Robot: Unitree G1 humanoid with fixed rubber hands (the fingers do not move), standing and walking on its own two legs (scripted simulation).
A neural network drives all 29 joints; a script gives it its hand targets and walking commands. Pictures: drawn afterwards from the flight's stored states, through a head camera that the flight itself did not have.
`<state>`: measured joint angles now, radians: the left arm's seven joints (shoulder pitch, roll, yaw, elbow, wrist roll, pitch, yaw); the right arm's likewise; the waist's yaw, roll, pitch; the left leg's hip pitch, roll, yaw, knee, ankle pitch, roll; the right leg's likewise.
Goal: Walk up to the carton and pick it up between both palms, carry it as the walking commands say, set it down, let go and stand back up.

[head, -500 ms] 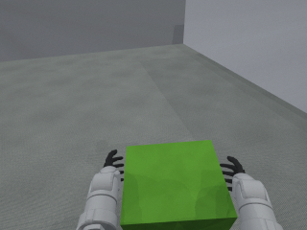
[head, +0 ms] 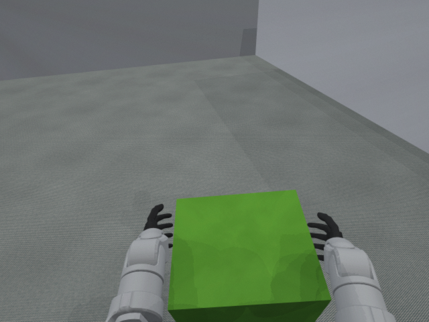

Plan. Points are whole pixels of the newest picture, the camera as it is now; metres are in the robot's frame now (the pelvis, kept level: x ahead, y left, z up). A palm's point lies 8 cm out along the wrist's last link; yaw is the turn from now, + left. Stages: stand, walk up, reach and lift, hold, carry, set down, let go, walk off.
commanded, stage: carry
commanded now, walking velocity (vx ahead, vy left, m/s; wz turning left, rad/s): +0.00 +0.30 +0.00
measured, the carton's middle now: (241, 257) +0.32 +0.00 -0.04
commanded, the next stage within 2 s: none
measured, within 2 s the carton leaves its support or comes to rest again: neither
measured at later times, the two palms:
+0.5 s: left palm (76, 243) +0.25 +0.31 +0.08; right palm (266, 237) +0.28 -0.05 +0.08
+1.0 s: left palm out of the picture +0.18 +0.43 +0.07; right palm (196, 262) +0.22 +0.08 +0.08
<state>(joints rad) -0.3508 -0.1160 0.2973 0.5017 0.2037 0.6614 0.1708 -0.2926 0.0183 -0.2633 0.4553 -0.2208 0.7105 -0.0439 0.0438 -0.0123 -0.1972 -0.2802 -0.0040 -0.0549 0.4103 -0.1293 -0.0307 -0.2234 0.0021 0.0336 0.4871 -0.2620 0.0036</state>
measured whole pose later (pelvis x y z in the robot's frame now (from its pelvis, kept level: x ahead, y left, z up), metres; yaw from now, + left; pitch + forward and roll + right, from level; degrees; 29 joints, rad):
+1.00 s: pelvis -0.05 +0.21 -0.02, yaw +7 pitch +3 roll -1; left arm -0.21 -0.14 0.21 -0.32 0.18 1.23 0.15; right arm -0.13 0.13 -0.17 -0.41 -0.14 1.26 -0.15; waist 0.02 -0.01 -0.12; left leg -0.49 -0.11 0.05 0.63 -0.20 0.12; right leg -0.35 -0.01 -0.05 0.67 -0.39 0.07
